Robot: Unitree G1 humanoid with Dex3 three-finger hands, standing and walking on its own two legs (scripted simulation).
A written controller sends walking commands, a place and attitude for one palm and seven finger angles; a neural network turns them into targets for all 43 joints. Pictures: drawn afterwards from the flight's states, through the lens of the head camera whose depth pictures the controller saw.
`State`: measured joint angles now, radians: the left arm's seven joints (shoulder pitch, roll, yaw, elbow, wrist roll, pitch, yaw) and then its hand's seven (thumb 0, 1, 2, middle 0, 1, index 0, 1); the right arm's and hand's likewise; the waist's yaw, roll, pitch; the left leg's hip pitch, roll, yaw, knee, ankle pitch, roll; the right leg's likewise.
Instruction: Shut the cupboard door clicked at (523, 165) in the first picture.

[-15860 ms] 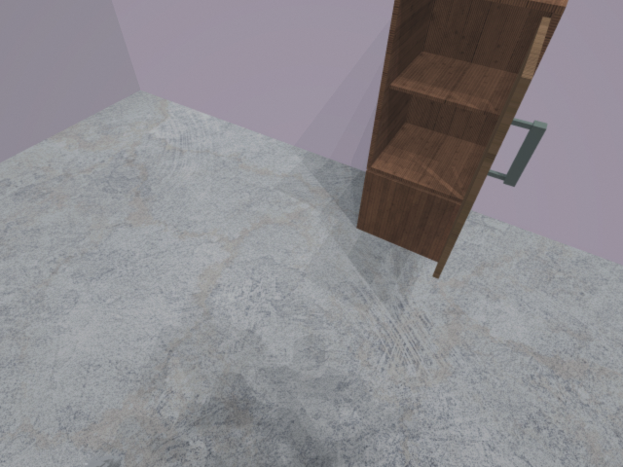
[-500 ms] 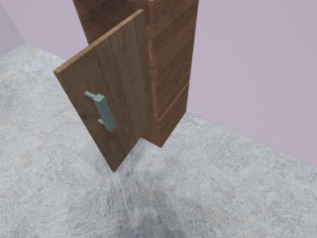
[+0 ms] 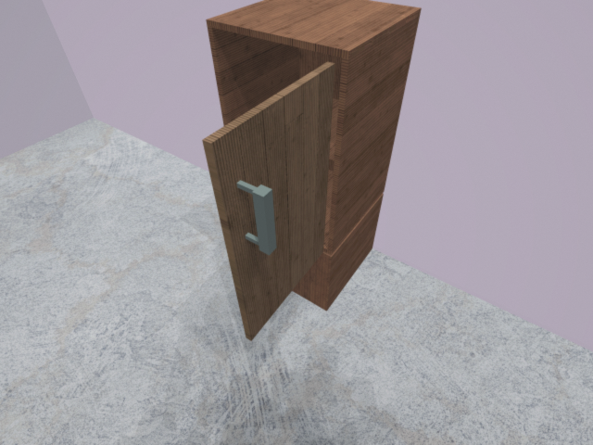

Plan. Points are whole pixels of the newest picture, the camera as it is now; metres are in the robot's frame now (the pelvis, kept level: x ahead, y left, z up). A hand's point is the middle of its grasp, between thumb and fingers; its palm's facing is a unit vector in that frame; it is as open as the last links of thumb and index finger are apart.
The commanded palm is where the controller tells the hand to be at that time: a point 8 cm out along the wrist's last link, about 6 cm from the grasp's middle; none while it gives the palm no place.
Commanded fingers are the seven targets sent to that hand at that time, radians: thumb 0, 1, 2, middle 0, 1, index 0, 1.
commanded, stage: come to a stop and stand still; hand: left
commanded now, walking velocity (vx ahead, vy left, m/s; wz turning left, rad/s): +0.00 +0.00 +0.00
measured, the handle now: (256, 217) +0.49 +0.12 +0.03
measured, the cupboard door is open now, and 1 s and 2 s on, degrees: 91 91 91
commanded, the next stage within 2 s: look again from close up in 0.34 s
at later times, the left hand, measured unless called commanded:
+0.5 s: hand out of the picture -0.01 +0.17 -0.16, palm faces +0.03 -0.98 -0.18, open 7.3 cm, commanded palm none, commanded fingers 0.00 0.90 0.90 -0.20 -0.30 -0.20 -0.30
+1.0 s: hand out of the picture -0.01 +0.13 -0.16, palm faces +0.05 -0.98 -0.17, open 7.3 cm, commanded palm none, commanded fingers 0.00 0.90 0.90 -0.20 -0.30 -0.20 -0.30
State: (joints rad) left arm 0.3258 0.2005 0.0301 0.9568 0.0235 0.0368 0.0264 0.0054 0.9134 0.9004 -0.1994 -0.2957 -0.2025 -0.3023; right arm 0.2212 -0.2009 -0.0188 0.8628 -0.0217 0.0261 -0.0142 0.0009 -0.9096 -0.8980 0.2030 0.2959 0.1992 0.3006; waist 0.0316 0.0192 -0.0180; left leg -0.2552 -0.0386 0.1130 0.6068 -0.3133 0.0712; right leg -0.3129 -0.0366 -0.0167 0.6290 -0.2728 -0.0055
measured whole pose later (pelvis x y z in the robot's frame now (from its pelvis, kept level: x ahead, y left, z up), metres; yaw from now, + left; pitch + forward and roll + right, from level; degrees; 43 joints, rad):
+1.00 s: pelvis +0.01 -0.02 +0.02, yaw +0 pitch -2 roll +1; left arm 0.34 0.11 -0.01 1.11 0.01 -0.02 0.04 0.01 0.92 0.90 -0.20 -0.30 -0.20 -0.30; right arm 0.31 -0.14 0.01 1.11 -0.01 -0.02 -0.03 0.00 -0.91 -0.90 0.20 0.30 0.20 0.30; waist 0.00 0.00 0.00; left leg -0.17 -0.02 0.09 0.40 -0.21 0.03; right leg -0.22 0.00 -0.04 0.43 -0.18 -0.02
